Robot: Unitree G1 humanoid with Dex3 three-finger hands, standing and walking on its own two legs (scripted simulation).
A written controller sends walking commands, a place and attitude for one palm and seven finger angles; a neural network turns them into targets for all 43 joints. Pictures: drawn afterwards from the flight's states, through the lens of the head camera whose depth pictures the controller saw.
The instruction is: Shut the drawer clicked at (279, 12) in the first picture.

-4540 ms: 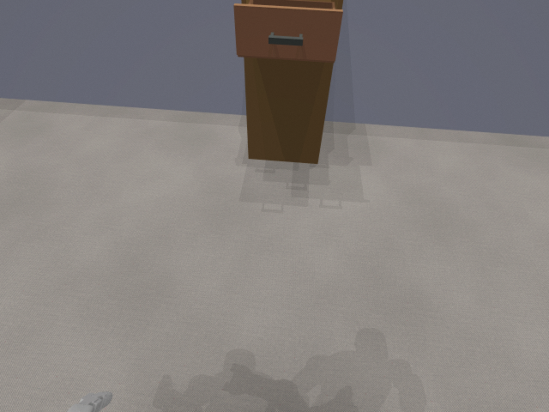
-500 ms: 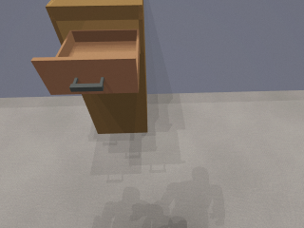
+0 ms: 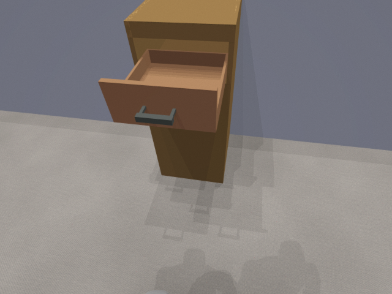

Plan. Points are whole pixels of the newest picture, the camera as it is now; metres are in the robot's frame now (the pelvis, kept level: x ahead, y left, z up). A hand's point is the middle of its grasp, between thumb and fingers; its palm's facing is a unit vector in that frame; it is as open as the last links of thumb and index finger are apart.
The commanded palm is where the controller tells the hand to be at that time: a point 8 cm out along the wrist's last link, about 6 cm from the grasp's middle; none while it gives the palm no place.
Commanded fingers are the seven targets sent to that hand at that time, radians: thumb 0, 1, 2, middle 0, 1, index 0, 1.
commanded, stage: take the last steps up to it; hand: left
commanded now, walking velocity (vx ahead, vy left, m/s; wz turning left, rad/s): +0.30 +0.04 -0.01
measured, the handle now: (156, 114) +0.59 +0.19 +0.02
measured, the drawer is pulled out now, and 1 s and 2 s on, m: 0.30 0.30 0.30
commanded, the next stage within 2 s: come to a stop and stand still in 0.68 s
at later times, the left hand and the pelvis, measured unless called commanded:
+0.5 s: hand (107, 262) +0.22 +0.27 -0.18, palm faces +0.03 -0.98 -0.19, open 7.4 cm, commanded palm none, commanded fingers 0.00 0.90 0.90 -0.20 -0.30 -0.20 -0.30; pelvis +0.14 +0.08 -0.01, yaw -2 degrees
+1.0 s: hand (139, 219) +0.34 +0.22 -0.17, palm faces -0.01 -0.96 -0.28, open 7.1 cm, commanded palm none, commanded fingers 0.00 0.90 0.90 -0.20 -0.30 -0.20 -0.30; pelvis +0.27 +0.03 -0.01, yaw -3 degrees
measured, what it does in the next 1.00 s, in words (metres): walks ahead: left foot, then right foot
